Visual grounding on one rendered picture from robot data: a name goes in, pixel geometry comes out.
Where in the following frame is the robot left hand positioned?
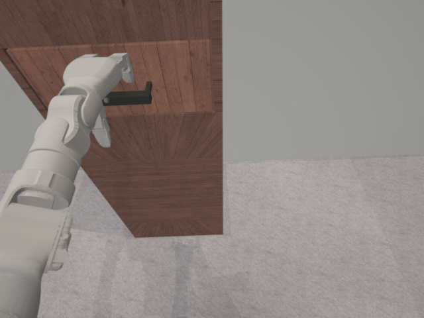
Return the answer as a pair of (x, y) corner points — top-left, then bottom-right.
(63, 53), (134, 148)

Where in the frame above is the robot left forearm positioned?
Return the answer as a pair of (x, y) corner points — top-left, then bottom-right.
(0, 83), (102, 218)

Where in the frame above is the cabinet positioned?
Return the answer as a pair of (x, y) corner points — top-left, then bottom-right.
(0, 0), (223, 238)

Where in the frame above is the drawer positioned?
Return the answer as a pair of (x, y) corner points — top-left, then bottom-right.
(6, 39), (213, 115)

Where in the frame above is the left robot upper arm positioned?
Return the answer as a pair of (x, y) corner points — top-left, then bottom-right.
(0, 203), (73, 318)

